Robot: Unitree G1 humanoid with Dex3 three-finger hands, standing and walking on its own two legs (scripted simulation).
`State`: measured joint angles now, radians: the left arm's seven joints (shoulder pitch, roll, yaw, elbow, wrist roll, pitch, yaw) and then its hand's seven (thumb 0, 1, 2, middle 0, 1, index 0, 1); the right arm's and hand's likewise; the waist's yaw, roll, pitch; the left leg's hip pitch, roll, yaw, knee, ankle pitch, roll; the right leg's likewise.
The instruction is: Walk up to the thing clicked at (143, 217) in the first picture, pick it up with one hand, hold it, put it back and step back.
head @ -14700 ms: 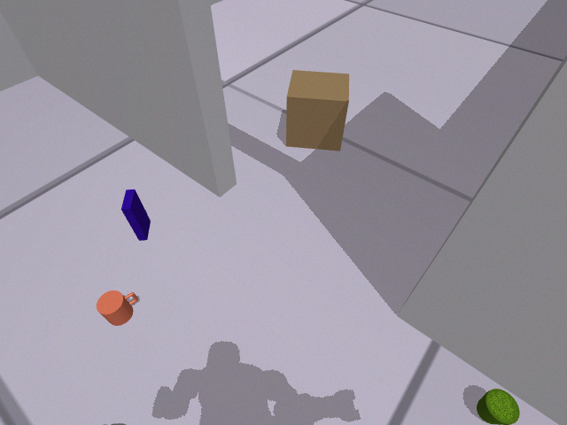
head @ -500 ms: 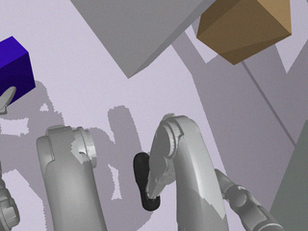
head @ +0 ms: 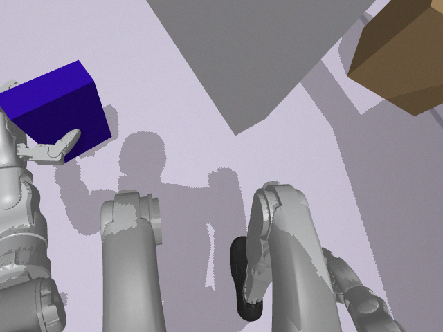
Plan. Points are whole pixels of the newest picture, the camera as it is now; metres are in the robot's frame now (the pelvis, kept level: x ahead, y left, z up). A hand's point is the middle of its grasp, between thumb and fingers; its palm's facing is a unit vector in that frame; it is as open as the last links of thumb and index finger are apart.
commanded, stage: hold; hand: left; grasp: from the side
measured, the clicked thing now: (69, 122) +0.43 +0.26 -0.06
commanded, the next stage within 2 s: none
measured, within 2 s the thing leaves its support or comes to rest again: neither
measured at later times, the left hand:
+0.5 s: hand (24, 109) +0.40 +0.28 +0.05, palm faces +0.25 -0.97 -0.04, open 8.2 cm
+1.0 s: hand out of the picture +0.38 +0.25 +0.25, palm faces +0.28 -0.96 -0.05, open 8.2 cm
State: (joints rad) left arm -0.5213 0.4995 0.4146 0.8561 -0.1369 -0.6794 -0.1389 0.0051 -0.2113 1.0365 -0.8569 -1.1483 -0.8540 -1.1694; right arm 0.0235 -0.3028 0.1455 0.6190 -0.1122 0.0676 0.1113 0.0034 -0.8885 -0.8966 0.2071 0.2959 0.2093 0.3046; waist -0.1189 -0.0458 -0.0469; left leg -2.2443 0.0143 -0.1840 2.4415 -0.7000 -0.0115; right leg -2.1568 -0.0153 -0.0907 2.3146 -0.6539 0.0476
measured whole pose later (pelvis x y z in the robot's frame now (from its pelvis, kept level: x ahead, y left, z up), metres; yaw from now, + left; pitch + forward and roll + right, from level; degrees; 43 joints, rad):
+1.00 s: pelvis +0.03 +0.00 +0.22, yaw +6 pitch +28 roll -4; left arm -0.20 0.28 0.25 0.23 -0.18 -0.25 -0.04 0.01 -0.28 1.05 -0.90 -1.19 -0.91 -1.18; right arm 0.13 -0.24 -0.01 0.57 0.04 0.01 -0.03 0.01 -0.91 -0.89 0.21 0.29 0.21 0.30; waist -0.04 0.02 -0.19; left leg -1.56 0.04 -0.07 1.73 -0.66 -0.01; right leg -1.53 -0.03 -0.05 1.67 -0.63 0.03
